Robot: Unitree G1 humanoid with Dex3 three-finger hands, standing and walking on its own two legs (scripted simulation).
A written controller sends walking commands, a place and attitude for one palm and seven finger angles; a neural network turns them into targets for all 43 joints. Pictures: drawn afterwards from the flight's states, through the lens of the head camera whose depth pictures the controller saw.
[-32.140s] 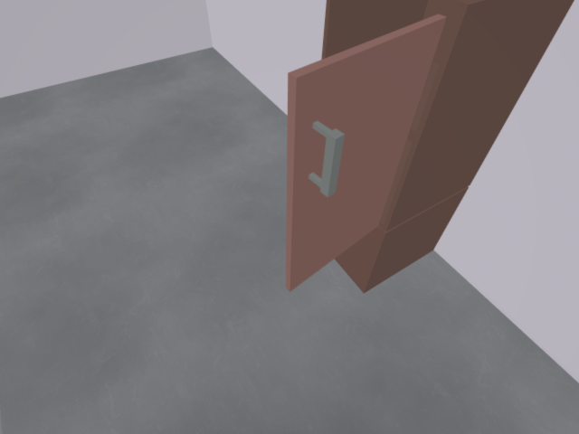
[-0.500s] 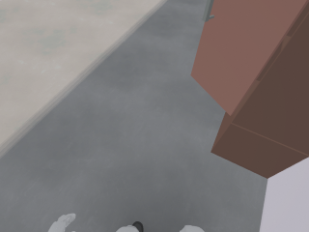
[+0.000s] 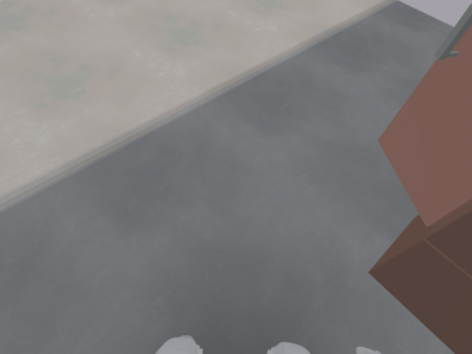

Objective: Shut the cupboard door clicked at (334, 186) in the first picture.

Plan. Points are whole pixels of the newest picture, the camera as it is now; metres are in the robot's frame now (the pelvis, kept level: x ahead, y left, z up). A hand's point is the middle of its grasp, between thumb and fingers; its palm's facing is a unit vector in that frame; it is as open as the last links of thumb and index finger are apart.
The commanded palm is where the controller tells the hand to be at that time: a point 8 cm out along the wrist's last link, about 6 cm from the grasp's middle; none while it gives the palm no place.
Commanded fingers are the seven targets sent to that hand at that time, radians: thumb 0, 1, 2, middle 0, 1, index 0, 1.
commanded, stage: walk to a spot facing it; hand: left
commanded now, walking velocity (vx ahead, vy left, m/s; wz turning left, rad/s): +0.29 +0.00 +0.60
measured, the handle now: (463, 33) +0.80 -0.50 +0.12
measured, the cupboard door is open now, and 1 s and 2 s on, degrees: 58 58 58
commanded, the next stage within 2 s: turn to face it in 1.34 s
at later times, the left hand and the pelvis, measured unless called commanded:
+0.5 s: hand out of the picture +0.10 +0.15 -0.13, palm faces +0.32 -0.92 -0.23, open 7.4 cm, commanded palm none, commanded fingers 0.00 0.90 0.90 -0.20 -0.30 -0.20 -0.30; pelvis +0.12 -0.04 +0.03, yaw +19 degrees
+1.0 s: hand (87, 272) +0.26 +0.30 -0.14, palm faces +0.54 -0.82 -0.19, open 7.4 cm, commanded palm none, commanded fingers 0.00 0.90 0.90 -0.20 -0.30 -0.20 -0.30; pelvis +0.29 +0.09 +0.02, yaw +32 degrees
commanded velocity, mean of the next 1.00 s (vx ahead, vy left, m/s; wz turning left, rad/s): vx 0.33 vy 0.00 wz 0.47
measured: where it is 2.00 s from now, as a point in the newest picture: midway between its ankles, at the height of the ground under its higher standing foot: (181, 242)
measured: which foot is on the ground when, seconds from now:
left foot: down 0.00-0.26, up 0.28-0.70, down 0.72-1.00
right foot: up 0.00-0.26, down 0.28-0.72, up 0.74-1.00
